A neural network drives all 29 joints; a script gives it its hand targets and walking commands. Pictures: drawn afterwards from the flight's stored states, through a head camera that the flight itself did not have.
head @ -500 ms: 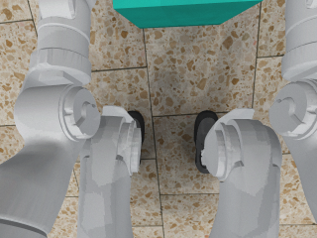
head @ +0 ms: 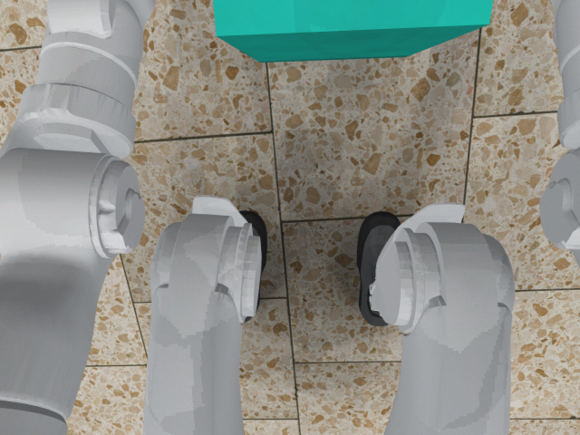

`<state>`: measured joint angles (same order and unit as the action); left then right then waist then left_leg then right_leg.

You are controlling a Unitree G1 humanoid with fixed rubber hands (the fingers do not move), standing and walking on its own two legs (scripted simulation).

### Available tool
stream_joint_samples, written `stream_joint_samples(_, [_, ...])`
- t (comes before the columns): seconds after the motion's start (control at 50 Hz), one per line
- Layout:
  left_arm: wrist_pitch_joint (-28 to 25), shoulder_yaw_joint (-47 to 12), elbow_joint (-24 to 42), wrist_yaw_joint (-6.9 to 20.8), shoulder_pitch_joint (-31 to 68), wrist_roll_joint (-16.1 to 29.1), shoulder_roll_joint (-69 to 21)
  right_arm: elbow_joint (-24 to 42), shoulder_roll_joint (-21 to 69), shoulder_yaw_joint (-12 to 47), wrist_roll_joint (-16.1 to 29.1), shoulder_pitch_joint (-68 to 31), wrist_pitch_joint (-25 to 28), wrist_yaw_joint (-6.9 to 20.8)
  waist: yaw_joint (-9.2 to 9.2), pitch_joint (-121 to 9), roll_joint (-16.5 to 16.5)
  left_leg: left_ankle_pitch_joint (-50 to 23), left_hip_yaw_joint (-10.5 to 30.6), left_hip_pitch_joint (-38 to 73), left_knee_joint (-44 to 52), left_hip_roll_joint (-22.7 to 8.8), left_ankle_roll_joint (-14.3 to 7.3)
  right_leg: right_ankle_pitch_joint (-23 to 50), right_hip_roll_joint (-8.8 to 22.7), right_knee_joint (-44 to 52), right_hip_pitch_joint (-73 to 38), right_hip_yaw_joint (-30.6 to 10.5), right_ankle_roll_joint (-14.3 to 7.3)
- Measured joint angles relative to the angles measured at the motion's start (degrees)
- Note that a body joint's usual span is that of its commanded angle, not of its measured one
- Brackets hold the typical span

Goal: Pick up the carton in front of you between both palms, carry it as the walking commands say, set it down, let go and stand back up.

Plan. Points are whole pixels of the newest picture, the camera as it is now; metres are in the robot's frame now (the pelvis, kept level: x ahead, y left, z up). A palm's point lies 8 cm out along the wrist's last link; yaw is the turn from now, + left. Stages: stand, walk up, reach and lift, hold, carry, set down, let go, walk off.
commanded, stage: set down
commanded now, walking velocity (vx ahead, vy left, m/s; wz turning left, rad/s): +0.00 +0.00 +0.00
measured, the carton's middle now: out of the picture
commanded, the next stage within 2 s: let go in 1.00 s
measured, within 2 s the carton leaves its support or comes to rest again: neither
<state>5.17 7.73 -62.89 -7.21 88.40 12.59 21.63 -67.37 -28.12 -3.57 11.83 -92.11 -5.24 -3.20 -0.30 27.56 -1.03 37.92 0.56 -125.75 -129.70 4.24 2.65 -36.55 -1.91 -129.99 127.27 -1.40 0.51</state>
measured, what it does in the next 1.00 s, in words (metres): rises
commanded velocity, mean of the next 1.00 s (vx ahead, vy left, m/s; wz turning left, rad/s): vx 0.00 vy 0.00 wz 0.00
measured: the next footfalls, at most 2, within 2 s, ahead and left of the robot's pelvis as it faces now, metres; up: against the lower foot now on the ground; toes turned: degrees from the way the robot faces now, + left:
none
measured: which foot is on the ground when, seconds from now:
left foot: down 0.00-1.00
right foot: down 0.00-1.00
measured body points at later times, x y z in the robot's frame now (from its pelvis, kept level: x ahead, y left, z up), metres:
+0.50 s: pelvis +0.00 +0.00 +0.11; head +0.35 -0.02 +0.39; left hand +0.59 +0.17 +0.00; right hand +0.59 -0.22 +0.00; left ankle +0.10 +0.12 -0.33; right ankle +0.10 -0.12 -0.33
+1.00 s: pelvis +0.02 +0.00 +0.25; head +0.35 -0.02 +0.55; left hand +0.58 +0.18 +0.15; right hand +0.59 -0.23 +0.15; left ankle +0.10 +0.12 -0.33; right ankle +0.10 -0.12 -0.33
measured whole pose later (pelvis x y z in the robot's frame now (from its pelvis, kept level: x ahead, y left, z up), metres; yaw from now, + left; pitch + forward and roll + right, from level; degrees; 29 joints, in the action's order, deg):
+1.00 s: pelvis +0.02 +0.00 +0.25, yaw -1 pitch +48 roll +2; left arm 12.1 19.2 -49.8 -4.7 73.0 1.1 14.3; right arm -56.0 -21.9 -16.7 -1.0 -77.2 -12.2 1.4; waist -1.4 -0.8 0.0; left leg 22.1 1.9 -98.3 -72.6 2.2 1.7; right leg -21.0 -2.0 -72.9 99.7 -2.3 0.1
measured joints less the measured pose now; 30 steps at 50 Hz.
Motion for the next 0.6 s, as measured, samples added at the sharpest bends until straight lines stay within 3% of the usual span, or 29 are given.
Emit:
stream_joint_samples(0.08, [1.19, -0.19, 2.38, -0.57, -0.54, 0.53, -0.97, 1.59, 0.31, -0.03, 0.33, 0.40, -0.94, -0.30, -0.23, -2.77, -0.18, -0.77, 0.00, -0.34, 1.20, -0.06, -0.16, 0.76, -0.03, 1.29, 0.24, -0.05, 0.12])
stream_joint_samples(0.2, [4.16, 2.17, 6.04, -1.77, -2.49, -2.18, -3.22, 5.22, 1.82, -2.43, -2.23, 2.75, -3.94, -0.77, -0.39, -8.31, -0.15, -2.18, 0.08, 1.77, 6.99, -0.32, -0.49, 2.14, -0.10, 7.09, -1.89, -0.20, 0.13])
stream_joint_samples(0.4, [5.34, 8.28, 4.78, -0.32, -4.33, -8.05, -4.96, 3.74, 3.44, -7.42, -8.06, 4.41, -5.21, 0.93, -0.79, -18.59, 0.63, -5.64, 0.24, 4.62, 20.01, -1.04, -0.59, 5.73, -0.41, 19.99, -4.51, -0.57, -0.01])
stream_joint_samples(0.6, [7.43, 8.59, 10.40, -0.05, -7.84, -7.88, -4.82, 9.51, 3.67, -8.44, -8.69, 7.75, -7.68, 1.57, -0.90, -22.75, 0.62, -8.03, 0.67, 8.91, 30.20, -1.38, -0.68, 8.04, -0.39, 30.24, -8.91, -0.53, -0.19])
